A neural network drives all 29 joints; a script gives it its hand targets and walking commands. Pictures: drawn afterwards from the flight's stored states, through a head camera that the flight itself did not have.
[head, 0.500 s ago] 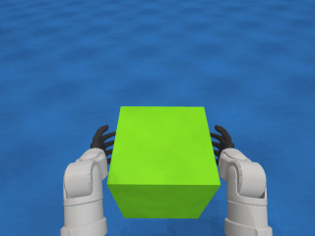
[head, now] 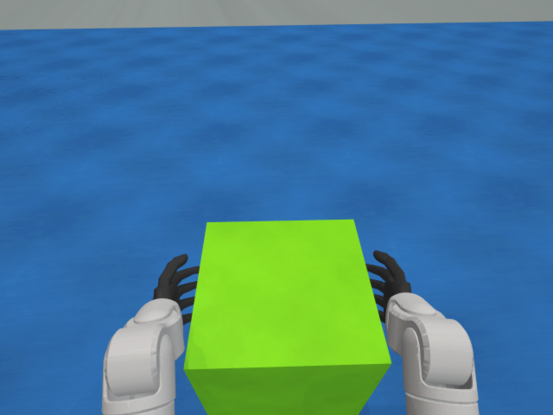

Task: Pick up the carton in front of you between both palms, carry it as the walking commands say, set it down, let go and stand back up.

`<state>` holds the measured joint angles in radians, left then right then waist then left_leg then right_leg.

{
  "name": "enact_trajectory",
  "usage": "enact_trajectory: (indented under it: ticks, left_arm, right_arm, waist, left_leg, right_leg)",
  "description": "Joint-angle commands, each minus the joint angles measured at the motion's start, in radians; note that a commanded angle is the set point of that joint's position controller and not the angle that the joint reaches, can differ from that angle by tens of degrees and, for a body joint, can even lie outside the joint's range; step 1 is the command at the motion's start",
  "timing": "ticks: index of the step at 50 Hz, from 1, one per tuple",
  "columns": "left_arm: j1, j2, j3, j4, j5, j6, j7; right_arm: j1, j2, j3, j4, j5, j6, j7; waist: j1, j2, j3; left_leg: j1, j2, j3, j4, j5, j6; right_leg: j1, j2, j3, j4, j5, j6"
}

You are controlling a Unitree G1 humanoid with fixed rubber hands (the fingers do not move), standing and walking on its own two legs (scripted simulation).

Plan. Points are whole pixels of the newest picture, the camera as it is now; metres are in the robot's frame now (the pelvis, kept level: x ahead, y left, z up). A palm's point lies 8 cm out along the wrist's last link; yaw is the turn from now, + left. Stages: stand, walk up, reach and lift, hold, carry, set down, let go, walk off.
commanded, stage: carry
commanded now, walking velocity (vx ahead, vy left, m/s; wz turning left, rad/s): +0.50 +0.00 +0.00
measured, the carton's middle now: (282, 327) +0.27 +0.00 +0.02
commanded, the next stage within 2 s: none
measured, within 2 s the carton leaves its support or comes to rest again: neither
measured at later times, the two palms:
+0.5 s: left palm (197, 171) +0.56 +0.16 +0.10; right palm (345, 167) +0.57 -0.14 +0.10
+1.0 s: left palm (213, 105) +0.89 +0.16 +0.09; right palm (320, 105) +0.89 -0.13 +0.09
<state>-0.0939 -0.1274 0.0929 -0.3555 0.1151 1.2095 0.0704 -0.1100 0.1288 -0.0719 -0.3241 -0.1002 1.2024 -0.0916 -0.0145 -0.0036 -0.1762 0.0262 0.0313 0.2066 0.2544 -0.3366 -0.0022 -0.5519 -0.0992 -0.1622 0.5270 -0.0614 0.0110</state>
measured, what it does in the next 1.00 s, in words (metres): walks ahead: right foot, then left foot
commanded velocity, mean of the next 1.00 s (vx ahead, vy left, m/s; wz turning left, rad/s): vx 0.49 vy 0.00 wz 0.00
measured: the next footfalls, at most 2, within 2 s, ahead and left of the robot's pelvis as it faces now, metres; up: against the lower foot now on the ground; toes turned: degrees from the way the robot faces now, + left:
right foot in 0.06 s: +0.21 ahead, -0.12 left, +0.00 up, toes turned -11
left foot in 0.54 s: +0.50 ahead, +0.12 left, +0.00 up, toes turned +14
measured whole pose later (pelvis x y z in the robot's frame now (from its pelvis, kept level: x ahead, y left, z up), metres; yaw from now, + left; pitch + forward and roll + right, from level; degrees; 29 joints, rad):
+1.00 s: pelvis +0.63 +0.01 -0.01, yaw +1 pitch +3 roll +0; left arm -0.10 -0.13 0.08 -0.44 0.11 1.21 0.08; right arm -0.11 0.13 -0.07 -0.41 -0.10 1.20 -0.09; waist -0.01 0.00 -0.11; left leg 0.08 0.06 0.22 0.27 -0.40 -0.03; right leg -0.53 -0.08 -0.20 0.49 -0.05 -0.01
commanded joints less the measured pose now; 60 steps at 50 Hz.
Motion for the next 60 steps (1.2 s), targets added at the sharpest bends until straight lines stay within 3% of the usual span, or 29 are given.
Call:
enact_trajectory:
  ticks: [1, 2, 3, 4, 5, 6, 8, 9, 11, 14, 23, 25, 27, 28, 29, 30, 33, 37, 41, 47, 49, 51, 52, 53, 54, 55, 57, 58, 60]
  left_arm:
    - [-0.485, -0.817, -0.696, -0.037, -0.396, 0.017, -0.225]
    - [-0.48, -0.808, -0.689, -0.022, -0.396, 0.022, -0.225]
    - [-0.477, -0.8, -0.679, -0.003, -0.394, 0.026, -0.225]
    - [-0.47, -0.782, -0.658, 0.021, -0.382, 0.025, -0.226]
    - [-0.466, -0.798, -0.656, 0.044, -0.382, 0.02, -0.228]
    - [-0.469, -0.828, -0.656, 0.036, -0.394, 0.018, -0.229]
    - [-0.506, -0.899, -0.674, 0.009, -0.407, 0.005, -0.234]
    - [-0.528, -0.926, -0.684, -0.009, -0.414, -0.003, -0.238]
    - [-0.539, -0.958, -0.698, -0.029, -0.425, -0.015, -0.248]
    - [-0.528, -0.934, -0.703, -0.058, -0.439, -0.017, -0.254]
    - [-0.447, -0.836, -0.677, -0.027, -0.393, 0.02, -0.242]
    - [-0.457, -0.834, -0.677, -0.008, -0.386, 0.025, -0.242]
    - [-0.467, -0.834, -0.684, 0.006, -0.384, 0.027, -0.24]
    - [-0.479, -0.827, -0.689, -0.002, -0.388, 0.031, -0.24]
    - [-0.507, -0.852, -0.711, -0.021, -0.395, 0.034, -0.24]
    - [-0.519, -0.871, -0.715, -0.009, -0.401, 0.026, -0.242]
    - [-0.534, -0.955, -0.735, -0.02, -0.414, -0.019, -0.247]
    - [-0.458, -0.994, -0.739, -0.028, -0.39, -0.058, -0.232]
    - [-0.414, -0.957, -0.738, -0.06, -0.372, -0.062, -0.219]
    - [-0.432, -0.848, -0.724, -0.121, -0.392, -0.01, -0.218]
    - [-0.436, -0.817, -0.71, -0.112, -0.395, 0.011, -0.222]
    - [-0.428, -0.801, -0.691, -0.084, -0.395, 0.026, -0.227]
    - [-0.424, -0.791, -0.679, -0.073, -0.393, 0.033, -0.229]
    - [-0.436, -0.778, -0.659, -0.041, -0.382, 0.029, -0.234]
    - [-0.422, -0.814, -0.666, -0.03, -0.398, 0.028, -0.236]
    - [-0.444, -0.843, -0.671, -0.049, -0.409, 0.024, -0.239]
    - [-0.489, -0.917, -0.691, -0.07, -0.42, 0.006, -0.245]
    - [-0.509, -0.936, -0.692, -0.079, -0.426, -0.001, -0.247]
    - [-0.514, -0.95, -0.693, -0.103, -0.435, -0.009, -0.253]
  right_arm:
    - [-0.459, 0.815, 0.66, -0.055, 0.378, 0.015, 0.253]
    - [-0.471, 0.804, 0.659, -0.053, 0.378, 0.022, 0.25]
    - [-0.472, 0.79, 0.66, -0.049, 0.377, 0.029, 0.247]
    - [-0.503, 0.787, 0.667, -0.063, 0.384, 0.04, 0.245]
    - [-0.528, 0.793, 0.674, -0.072, 0.392, 0.045, 0.246]
    - [-0.542, 0.825, 0.677, -0.053, 0.398, 0.043, 0.249]
    - [-0.556, 0.891, 0.68, -0.046, 0.412, 0.025, 0.255]
    - [-0.552, 0.912, 0.684, -0.048, 0.411, 0.016, 0.257]
    - [-0.543, 0.935, 0.693, -0.061, 0.395, -0.001, 0.253]
    - [-0.517, 0.948, 0.694, -0.076, 0.379, -0.012, 0.242]
    - [-0.459, 0.853, 0.673, -0.066, 0.367, 0.031, 0.241]
    - [-0.462, 0.849, 0.665, -0.048, 0.37, 0.037, 0.248]
    - [-0.439, 0.847, 0.651, -0.015, 0.371, 0.037, 0.255]
    - [-0.427, 0.838, 0.638, 0.004, 0.361, 0.032, 0.258]
    - [-0.431, 0.857, 0.633, 0.033, 0.357, 0.02, 0.262]
    - [-0.425, 0.893, 0.639, 0.024, 0.371, 0.01, 0.265]
    - [-0.487, 0.987, 0.675, -0.033, 0.401, -0.025, 0.273]
    - [-0.471, 0.991, 0.704, -0.08, 0.423, -0.052, 0.281]
    - [-0.433, 0.939, 0.712, -0.115, 0.426, -0.052, 0.285]
    - [-0.409, 0.835, 0.681, -0.142, 0.394, -0.009, 0.263]
    - [-0.411, 0.808, 0.669, -0.133, 0.382, 0.01, 0.256]
    - [-0.425, 0.787, 0.664, -0.128, 0.378, 0.028, 0.251]
    - [-0.44, 0.769, 0.661, -0.124, 0.377, 0.036, 0.249]
    - [-0.47, 0.783, 0.675, -0.145, 0.386, 0.048, 0.246]
    - [-0.477, 0.785, 0.67, -0.134, 0.384, 0.049, 0.248]
    - [-0.487, 0.831, 0.674, -0.109, 0.388, 0.041, 0.25]
    - [-0.513, 0.896, 0.692, -0.115, 0.394, 0.018, 0.251]
    - [-0.529, 0.932, 0.701, -0.119, 0.4, 0.01, 0.25]
    - [-0.516, 0.96, 0.706, -0.129, 0.395, -0.005, 0.241]
  waist:
    - [-0.001, 0.157, -0.025]
    - [0.013, 0.128, -0.059]
    - [0.027, 0.079, -0.134]
    - [0.047, -0.111, -0.229]
    - [0.05, -0.331, -0.257]
    - [0.041, -0.278, -0.238]
    - [0.033, -0.095, -0.229]
    - [0.028, -0.052, -0.209]
    - [0.025, -0.085, -0.197]
    - [0.026, -0.117, -0.152]
    - [0.04, -0.15, -0.035]
    - [0.034, -0.149, -0.03]
    - [0.004, -0.064, -0.123]
    - [-0.013, 0.124, -0.174]
    - [-0.011, 0.364, -0.227]
    - [-0.009, 0.312, -0.215]
    - [-0.003, 0.069, -0.212]
    - [0.001, 0.114, -0.194]
    - [0.0, 0.121, -0.119]
    - [-0.004, 0.155, -0.014]
    - [0.001, 0.165, -0.015]
    - [0.026, 0.107, -0.091]
    - [0.05, 0.023, -0.154]
    - [0.054, -0.26, -0.268]
    - [0.046, -0.3, -0.246]
    - [0.037, -0.221, -0.245]
    - [0.032, -0.065, -0.229]
    - [0.026, -0.082, -0.226]
    - [0.022, -0.12, -0.234]
  left_leg:
    - [0.008, 0.213, -0.071, 0.047, 0.47, 0.088]
    - [-0.033, 0.181, -0.021, 0.178, 0.546, 0.068]
    - [-0.155, 0.149, 0.013, 0.358, 0.541, 0.034]
    - [-0.423, 0.074, 0.007, 0.656, 0.335, -0.023]
    - [-0.68, -0.045, -0.046, 0.88, -0.113, -0.044]
    - [-0.753, 0.003, -0.164, 1.018, -0.153, -0.013]
    - [-0.745, 0.085, -0.211, 1.019, -0.063, 0.02]
    - [-0.708, 0.112, -0.218, 0.947, -0.003, 0.02]
    - [-0.652, 0.109, -0.178, 0.832, 0.065, 0.013]
    - [-0.654, 0.105, -0.129, 0.642, 0.129, -0.016]
    - [-0.58, 0.055, -0.013, 0.25, 0.297, 0.002]
    - [-0.485, 0.036, 0.028, 0.198, 0.264, 0.014]
    - [-0.13, 0.008, 0.053, 0.187, 0.183, 0.024]
    - [0.053, 0.216, -0.284, 0.086, 0.043, 0.078]
    - [0.255, 0.407, -0.649, -0.014, 0.06, 0.2]
    - [0.251, 0.416, -0.659, -0.024, 0.198, 0.217]
    - [0.095, 0.344, -0.408, 0.001, 0.344, 0.147]
    - [0.031, 0.297, -0.249, -0.083, 0.23, 0.133]
    - [0.052, 0.252, -0.144, -0.092, 0.345, 0.133]
    - [0.069, 0.223, -0.055, -0.055, 0.487, 0.1]
    - [0.078, 0.219, -0.027, 0.025, 0.597, 0.079]
    - [-0.03, 0.153, 0.058, 0.311, 0.706, 0.029]
    - [-0.204, 0.121, 0.04, 0.537, 0.485, -0.005]
    - [-0.507, -0.001, 0.004, 0.865, 0.171, -0.065]
    - [-0.633, -0.052, -0.103, 1.024, -0.172, -0.051]
    - [-0.641, 0.001, -0.181, 1.076, -0.181, -0.023]
    - [-0.615, 0.072, -0.207, 0.941, -0.086, 0.002]
    - [-0.565, 0.087, -0.193, 0.827, -0.038, 0.001]
    - [-0.488, 0.059, -0.14, 0.671, -0.008, -0.01]
  right_leg:
    - [0.095, 0.046, -0.067, -0.061, -0.029, -0.022]
    - [0.235, 0.087, -0.112, -0.099, -0.066, -0.029]
    - [0.465, 0.064, -0.071, -0.08, -0.104, -0.04]
    - [0.719, -0.177, 0.314, -0.138, -0.225, -0.133]
    - [0.849, -0.332, 0.652, -0.278, -0.187, -0.231]
    - [0.819, -0.337, 0.629, -0.282, -0.085, -0.24]
    - [0.697, -0.292, 0.45, -0.262, -0.011, -0.192]
    - [0.616, -0.273, 0.375, -0.294, -0.049, -0.159]
    - [0.539, -0.234, 0.259, -0.347, -0.149, -0.13]
    - [0.518, -0.214, 0.175, -0.408, -0.172, -0.143]
    - [0.611, -0.159, 0.036, -0.336, 0.085, -0.102]
    - [0.606, -0.153, 0.011, -0.252, 0.131, -0.08]
    - [0.447, -0.086, -0.069, 0.043, 0.2, -0.032]
    - [0.234, -0.018, -0.075, 0.307, 0.009, 0.022]
    - [-0.057, 0.099, -0.027, 0.563, -0.379, 0.051]
    - [-0.164, 0.062, 0.094, 0.689, -0.439, 0.018]
    - [-0.131, -0.037, 0.158, 0.641, -0.299, -0.025]
    - [-0.088, -0.03, 0.104, 0.441, -0.18, -0.008]
    - [-0.108, -0.014, 0.043, 0.197, -0.068, 0.013]
    - [-0.025, 0.025, -0.036, -0.006, 0.046, -0.02]
    - [0.066, 0.045, -0.061, -0.042, 0.024, -0.037]
    - [0.382, 0.116, -0.131, -0.094, -0.016, -0.041]
    - [0.588, -0.028, 0.053, -0.108, 0.028, -0.052]
    - [0.845, -0.306, 0.497, -0.176, 0.086, -0.213]
    - [0.834, -0.343, 0.582, -0.239, 0.382, -0.254]
    - [0.799, -0.323, 0.445, -0.197, 0.581, -0.242]
    - [0.685, -0.269, 0.263, -0.188, 0.625, -0.169]
    - [0.632, -0.238, 0.195, -0.215, 0.56, -0.126]
    - [0.582, -0.199, 0.104, -0.233, 0.539, -0.114]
